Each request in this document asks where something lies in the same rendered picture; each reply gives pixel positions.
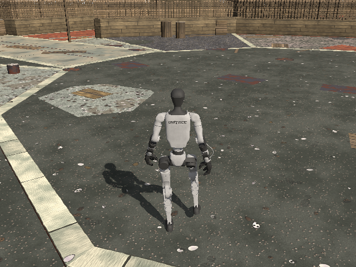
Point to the right robot hand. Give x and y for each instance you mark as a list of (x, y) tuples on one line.
[(208, 167)]

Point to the right robot upper arm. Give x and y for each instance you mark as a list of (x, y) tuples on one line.
[(197, 127)]

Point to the right robot forearm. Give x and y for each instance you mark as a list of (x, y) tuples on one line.
[(204, 151)]

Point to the left robot forearm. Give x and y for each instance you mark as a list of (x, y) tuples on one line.
[(151, 147)]

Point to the humanoid robot torso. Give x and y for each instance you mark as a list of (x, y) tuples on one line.
[(177, 135)]

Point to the left robot upper arm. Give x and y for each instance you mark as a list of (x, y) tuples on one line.
[(157, 126)]

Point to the humanoid robot head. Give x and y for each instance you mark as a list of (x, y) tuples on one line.
[(177, 96)]

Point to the left robot hand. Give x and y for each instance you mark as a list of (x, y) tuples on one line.
[(151, 158)]

